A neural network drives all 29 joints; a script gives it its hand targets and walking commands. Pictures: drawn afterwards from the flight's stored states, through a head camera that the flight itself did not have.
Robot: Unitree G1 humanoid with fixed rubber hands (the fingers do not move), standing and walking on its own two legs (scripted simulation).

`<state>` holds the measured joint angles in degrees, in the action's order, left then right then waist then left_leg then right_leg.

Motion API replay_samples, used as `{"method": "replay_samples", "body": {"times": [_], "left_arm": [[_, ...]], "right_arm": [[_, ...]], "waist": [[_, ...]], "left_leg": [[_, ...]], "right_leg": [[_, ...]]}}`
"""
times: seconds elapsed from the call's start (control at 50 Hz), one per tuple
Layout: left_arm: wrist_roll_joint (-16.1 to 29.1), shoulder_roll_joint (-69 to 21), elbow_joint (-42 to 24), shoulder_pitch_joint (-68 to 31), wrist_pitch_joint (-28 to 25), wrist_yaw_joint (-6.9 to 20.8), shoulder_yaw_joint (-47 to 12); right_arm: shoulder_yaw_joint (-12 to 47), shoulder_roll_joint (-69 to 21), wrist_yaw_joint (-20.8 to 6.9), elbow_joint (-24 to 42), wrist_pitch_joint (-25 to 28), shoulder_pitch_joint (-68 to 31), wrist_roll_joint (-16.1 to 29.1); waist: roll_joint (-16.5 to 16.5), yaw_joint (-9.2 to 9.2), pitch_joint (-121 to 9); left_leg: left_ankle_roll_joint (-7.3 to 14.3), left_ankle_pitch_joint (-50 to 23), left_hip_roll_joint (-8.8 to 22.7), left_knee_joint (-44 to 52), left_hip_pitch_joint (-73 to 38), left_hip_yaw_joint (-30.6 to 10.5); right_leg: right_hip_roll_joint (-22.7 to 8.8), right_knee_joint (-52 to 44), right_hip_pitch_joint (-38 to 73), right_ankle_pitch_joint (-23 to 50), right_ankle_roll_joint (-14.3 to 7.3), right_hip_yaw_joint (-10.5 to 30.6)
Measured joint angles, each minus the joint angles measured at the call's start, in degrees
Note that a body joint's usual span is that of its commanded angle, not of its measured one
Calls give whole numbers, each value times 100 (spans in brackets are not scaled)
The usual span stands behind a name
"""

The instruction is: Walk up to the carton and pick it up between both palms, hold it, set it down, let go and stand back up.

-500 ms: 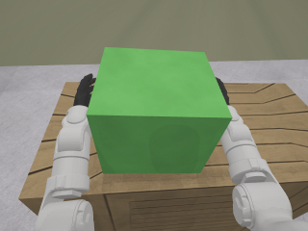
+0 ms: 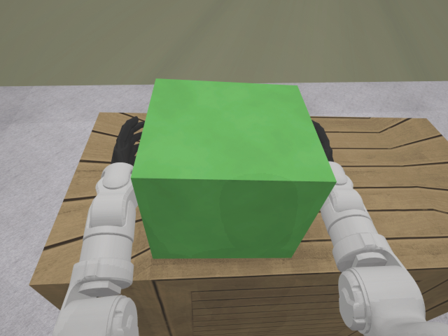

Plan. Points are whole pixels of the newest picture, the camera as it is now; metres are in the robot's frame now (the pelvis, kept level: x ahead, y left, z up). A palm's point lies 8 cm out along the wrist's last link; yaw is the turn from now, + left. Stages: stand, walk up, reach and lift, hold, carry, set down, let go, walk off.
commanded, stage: set down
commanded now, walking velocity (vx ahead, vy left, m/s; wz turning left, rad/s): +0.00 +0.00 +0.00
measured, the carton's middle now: (225, 171) +0.38 +0.00 +0.10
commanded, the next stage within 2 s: none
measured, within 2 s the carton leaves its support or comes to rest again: rests again in 1.10 s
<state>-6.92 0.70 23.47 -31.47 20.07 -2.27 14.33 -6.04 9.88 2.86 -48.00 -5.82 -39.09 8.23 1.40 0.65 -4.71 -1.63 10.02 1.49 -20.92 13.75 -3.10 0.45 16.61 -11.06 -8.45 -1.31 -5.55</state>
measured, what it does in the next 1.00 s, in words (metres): stands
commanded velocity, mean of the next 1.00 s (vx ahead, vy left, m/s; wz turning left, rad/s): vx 0.00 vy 0.00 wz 0.00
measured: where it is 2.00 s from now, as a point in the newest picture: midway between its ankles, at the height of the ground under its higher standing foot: outside the picture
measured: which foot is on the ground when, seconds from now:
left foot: down 0.00-1.00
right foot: down 0.00-1.00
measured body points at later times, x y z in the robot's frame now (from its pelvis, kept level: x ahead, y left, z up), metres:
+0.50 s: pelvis +0.01 +0.00 +0.00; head +0.02 +0.02 +0.45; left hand +0.39 +0.17 +0.09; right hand +0.41 -0.19 +0.09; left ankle +0.01 +0.13 -0.75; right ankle +0.00 -0.11 -0.75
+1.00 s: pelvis +0.01 +0.00 +0.00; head +0.02 +0.01 +0.45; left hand +0.39 +0.17 +0.07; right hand +0.40 -0.19 +0.07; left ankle +0.01 +0.13 -0.75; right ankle +0.00 -0.11 -0.75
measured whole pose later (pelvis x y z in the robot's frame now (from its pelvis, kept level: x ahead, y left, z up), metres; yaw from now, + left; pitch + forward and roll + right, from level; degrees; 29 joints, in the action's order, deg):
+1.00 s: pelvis +0.01 +0.00 +0.00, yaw +0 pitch +4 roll -1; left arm -6.9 -1.4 30.4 -26.5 8.0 -3.6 13.4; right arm -6.4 9.9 1.0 -51.3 2.6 -34.2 6.2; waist 1.0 0.1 -3.0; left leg -1.7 10.5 1.5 -20.4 13.7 -3.1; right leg 0.5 16.2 -11.1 -9.0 -1.3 -5.5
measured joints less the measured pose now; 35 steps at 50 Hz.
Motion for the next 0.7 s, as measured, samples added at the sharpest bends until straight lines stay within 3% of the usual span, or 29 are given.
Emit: {"method": "replay_samples", "body": {"times": [0.7], "left_arm": [[0,-175,288,399,-785,-107,-84]], "right_arm": [[-37,0,-160,-145,614,378,-60]], "waist": [[-24,-44,149]], "left_leg": [[-10,47,0,32,-2,0]], "right_leg": [[1,-27,0,-53,0,0]]}}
